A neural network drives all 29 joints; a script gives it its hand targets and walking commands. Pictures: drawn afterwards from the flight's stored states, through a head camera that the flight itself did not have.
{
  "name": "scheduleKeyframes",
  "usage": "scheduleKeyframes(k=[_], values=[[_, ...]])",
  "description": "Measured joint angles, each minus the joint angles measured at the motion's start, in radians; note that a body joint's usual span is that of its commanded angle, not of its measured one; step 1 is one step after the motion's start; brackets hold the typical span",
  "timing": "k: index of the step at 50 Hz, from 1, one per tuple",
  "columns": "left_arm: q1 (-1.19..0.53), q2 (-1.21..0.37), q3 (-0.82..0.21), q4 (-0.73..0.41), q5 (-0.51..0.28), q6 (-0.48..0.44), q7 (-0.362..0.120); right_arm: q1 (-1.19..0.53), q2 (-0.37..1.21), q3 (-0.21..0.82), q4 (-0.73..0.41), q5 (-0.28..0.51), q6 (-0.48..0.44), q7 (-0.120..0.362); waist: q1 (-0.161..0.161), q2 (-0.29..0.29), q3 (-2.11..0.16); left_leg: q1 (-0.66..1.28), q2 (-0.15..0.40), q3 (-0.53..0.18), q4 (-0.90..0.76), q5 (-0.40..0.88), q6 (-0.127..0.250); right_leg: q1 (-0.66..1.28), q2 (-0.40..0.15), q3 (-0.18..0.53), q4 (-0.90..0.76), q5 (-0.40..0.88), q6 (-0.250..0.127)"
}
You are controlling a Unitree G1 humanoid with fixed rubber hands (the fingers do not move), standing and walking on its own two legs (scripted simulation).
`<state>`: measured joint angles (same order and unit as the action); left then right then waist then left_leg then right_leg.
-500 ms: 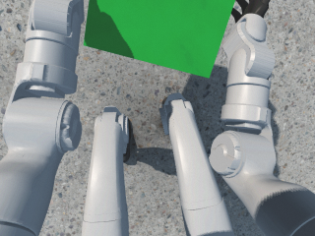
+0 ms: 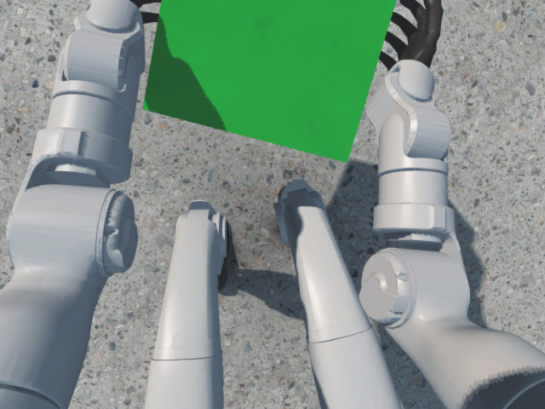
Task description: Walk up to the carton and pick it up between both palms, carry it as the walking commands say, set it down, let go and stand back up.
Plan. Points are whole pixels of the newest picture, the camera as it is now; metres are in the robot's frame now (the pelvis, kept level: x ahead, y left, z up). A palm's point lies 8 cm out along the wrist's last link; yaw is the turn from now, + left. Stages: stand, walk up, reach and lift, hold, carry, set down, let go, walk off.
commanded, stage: reach and lift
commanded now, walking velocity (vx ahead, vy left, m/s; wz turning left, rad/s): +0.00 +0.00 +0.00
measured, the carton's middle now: (273, 35) +0.54 -0.07 -0.14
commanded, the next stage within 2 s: none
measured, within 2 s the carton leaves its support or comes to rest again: neither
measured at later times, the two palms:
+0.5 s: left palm out of the picture +0.53 +0.10 +0.00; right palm (434, 58) +0.44 -0.21 +0.00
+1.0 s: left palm out of the picture +0.51 +0.11 +0.15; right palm out of the picture +0.43 -0.21 +0.16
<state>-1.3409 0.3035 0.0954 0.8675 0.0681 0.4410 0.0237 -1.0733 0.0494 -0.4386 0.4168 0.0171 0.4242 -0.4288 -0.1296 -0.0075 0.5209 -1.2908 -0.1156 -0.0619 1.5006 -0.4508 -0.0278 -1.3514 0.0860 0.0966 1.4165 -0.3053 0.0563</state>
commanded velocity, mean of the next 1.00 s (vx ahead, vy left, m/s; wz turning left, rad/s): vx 0.00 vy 0.00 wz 0.00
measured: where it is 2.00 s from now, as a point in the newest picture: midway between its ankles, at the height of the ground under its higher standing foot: (257, 250)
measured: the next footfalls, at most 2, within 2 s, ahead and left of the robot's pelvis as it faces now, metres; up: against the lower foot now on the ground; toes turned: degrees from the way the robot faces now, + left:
none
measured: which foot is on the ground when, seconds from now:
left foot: down 0.00-1.00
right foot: down 0.00-1.00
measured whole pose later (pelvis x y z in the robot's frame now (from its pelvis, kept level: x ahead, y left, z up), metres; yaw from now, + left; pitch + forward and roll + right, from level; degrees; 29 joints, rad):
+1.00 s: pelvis +0.10 +0.00 +0.14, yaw +1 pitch +14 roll -1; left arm -0.72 0.05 0.36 0.94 0.32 0.37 -0.03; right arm -0.57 0.19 -0.60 0.60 -0.24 0.39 -0.07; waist -0.18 0.03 -0.15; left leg -0.75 -0.08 -0.13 0.87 -0.36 0.01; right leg -0.78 0.07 0.08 0.78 -0.23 0.03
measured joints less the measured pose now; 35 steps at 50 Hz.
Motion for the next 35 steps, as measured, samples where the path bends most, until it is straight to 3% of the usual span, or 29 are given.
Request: scheduleKeyframes(k=[25, 35], values=[[0.170, -0.060, -0.001, -0.048, 0.009, -0.020, 0.014, 0.156, 0.033, 0.017, -0.026, -0.018, -0.015, 0.020, 0.011, 0.010, -0.015, 0.277, 0.012, -0.024, -0.240, 0.042, 0.016, 0.290, -0.007, 0.001, -0.251, 0.036, -0.002], [0.291, -0.101, 0.033, -0.027, 0.043, -0.039, 0.008, 0.251, 0.070, 0.012, 0.026, -0.054, -0.041, 0.041, 0.007, 0.017, -0.199, 0.309, 0.018, -0.039, -0.357, 0.076, 0.014, 0.325, -0.010, 0.000, -0.369, 0.067, -0.010]])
